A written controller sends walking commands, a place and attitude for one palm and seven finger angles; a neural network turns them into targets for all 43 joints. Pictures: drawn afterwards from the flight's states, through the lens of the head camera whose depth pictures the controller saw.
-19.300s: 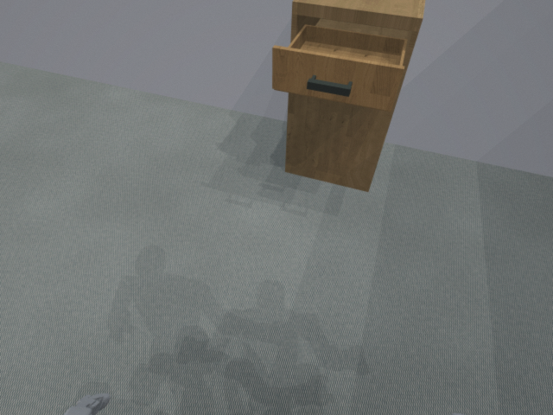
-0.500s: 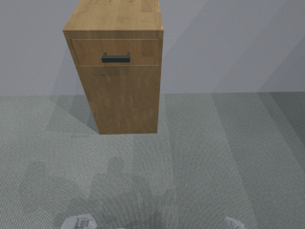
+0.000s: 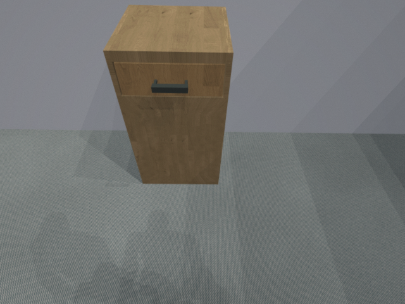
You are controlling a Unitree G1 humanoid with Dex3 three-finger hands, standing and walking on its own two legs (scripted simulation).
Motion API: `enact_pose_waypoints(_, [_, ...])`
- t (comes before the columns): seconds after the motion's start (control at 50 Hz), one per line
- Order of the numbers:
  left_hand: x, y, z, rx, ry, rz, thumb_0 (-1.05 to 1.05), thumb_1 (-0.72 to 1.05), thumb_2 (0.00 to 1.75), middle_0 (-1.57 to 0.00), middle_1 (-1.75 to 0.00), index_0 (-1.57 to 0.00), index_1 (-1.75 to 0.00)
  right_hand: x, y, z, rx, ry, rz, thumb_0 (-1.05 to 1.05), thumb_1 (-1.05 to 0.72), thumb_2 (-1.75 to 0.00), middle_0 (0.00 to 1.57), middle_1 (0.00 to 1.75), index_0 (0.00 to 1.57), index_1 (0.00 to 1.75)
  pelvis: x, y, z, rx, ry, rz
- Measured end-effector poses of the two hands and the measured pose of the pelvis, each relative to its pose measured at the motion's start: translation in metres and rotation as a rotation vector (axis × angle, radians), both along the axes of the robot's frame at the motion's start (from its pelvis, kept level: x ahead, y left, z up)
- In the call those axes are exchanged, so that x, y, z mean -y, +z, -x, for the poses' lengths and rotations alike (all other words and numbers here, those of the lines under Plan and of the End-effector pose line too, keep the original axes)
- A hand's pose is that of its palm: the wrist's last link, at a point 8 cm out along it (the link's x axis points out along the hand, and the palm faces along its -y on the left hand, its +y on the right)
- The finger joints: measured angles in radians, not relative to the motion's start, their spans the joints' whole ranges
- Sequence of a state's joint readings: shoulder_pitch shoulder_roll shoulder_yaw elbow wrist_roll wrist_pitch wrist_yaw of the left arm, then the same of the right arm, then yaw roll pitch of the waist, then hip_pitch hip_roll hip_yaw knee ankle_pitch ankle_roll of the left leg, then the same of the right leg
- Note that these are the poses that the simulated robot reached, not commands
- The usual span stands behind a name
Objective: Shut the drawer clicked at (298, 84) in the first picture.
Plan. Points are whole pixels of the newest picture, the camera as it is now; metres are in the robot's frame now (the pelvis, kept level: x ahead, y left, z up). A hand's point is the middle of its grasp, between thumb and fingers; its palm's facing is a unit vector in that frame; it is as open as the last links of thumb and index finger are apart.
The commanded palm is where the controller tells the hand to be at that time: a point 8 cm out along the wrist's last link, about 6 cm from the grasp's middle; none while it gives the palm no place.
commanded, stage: let the arm hang, fingers relaxed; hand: left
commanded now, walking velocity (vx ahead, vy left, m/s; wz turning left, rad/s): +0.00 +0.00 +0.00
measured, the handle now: (170, 85) +0.85 +0.17 -0.06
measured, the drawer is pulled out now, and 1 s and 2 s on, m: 0.00 0.00 0.00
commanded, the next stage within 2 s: look to check the result in 0.36 s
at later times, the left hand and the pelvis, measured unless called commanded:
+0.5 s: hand out of the picture +0.00 +0.16 -0.18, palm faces +0.03 -0.98 -0.18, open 7.3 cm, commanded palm none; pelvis +0.01 +0.00 +0.00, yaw -1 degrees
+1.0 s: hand out of the picture +0.02 +0.15 -0.18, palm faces +0.03 -0.98 -0.18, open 7.3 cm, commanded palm none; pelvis +0.02 -0.01 +0.00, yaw -1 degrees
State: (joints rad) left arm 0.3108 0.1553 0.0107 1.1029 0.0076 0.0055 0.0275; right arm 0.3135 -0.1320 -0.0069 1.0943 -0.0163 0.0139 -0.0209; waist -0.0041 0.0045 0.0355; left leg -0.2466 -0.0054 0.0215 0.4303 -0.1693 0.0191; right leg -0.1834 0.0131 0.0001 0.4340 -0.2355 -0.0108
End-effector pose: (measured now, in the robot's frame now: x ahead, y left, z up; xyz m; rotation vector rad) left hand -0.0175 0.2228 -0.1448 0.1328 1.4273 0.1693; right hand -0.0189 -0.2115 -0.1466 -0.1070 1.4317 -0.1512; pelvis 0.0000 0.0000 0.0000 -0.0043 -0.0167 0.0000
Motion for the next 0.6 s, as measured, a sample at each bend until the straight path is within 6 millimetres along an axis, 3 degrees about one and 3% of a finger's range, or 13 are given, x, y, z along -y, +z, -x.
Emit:
enact_pose_waypoints(0.22, [0.01,-0.003,-0.018,0.026,-0.008,0.022,0.0,0.91,0.9,-0.2,-0.31,-0.21,-0.31,-0.012,-0.003,-0.005,0.009,-0.026,-0.015,0.01,-0.92,-0.9,0.2,0.3,0.2,0.3,-0.003,0.0,-0.008,0.01,-0.009,-0.005])
enact_pose_waypoints(0.6, [0.014,-0.001,-0.016,-0.016,-0.002,0.014,0.0,0.91,0.9,-0.19,-0.3,-0.2,-0.3,-0.006,-0.002,-0.004,-0.029,-0.043,-0.012,0.01,-0.91,-0.9,0.2,0.3,0.2,0.3,0.003,0.001,-0.017,0.005,-0.015,-0.008])
